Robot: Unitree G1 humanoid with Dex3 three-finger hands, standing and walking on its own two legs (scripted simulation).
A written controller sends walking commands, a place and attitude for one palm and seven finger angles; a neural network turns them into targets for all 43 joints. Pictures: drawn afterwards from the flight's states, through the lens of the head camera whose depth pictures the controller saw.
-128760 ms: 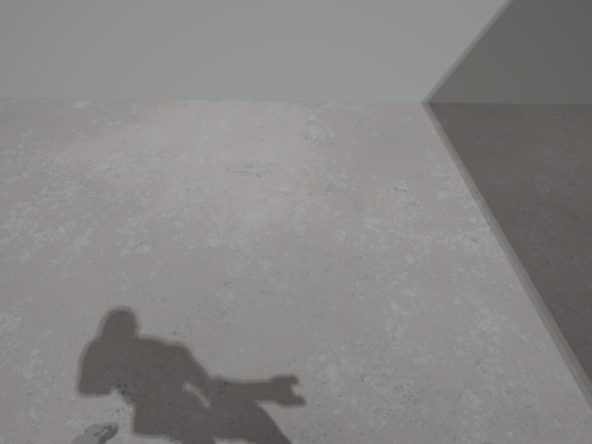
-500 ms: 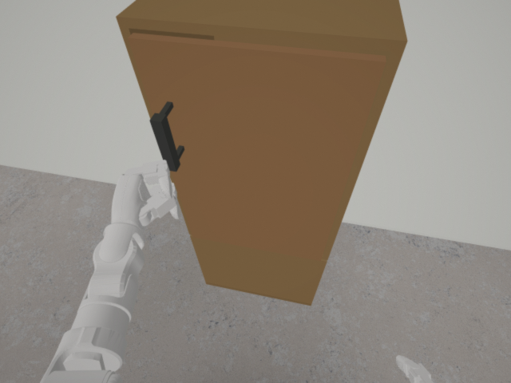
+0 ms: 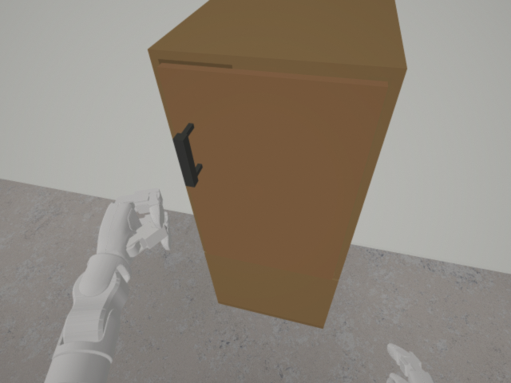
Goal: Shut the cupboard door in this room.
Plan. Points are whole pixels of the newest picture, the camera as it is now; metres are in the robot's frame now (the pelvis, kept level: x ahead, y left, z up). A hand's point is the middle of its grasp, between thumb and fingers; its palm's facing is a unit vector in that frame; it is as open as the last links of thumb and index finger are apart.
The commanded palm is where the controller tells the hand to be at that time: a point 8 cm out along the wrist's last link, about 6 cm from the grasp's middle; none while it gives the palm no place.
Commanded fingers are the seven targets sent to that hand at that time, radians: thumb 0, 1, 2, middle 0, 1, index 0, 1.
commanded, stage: draw the hand back to the body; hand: left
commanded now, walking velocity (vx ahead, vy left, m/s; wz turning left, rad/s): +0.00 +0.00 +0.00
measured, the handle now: (190, 155) +0.52 +0.17 +0.08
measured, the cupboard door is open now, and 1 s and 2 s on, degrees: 0 0 0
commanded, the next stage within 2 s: step back with the hand held close in 1.20 s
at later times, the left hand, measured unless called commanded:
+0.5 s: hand (84, 262) +0.23 +0.23 +0.15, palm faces +0.34 -0.89 -0.29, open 3.8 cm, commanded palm +0.19 +0.27 +0.16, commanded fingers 0.00 0.90 0.90 -0.61 -0.75 -0.61 -0.75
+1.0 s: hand (11, 287) +0.18 +0.28 +0.17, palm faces +0.52 -0.77 -0.38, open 7.1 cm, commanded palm +0.14 +0.31 +0.19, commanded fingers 0.00 0.90 0.90 -0.20 -0.30 -0.20 -0.30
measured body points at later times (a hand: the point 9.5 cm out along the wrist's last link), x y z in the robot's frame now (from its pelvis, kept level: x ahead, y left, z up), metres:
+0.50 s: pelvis -0.01 +0.01 +0.02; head -0.04 -0.02 +0.47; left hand +0.20 +0.28 +0.16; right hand +0.17 -0.21 -0.07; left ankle -0.02 +0.11 -0.72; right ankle +0.02 -0.11 -0.72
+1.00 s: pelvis +0.00 +0.01 +0.02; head -0.03 -0.02 +0.47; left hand +0.15 +0.32 +0.19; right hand +0.19 -0.21 -0.07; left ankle -0.02 +0.11 -0.72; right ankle +0.02 -0.11 -0.72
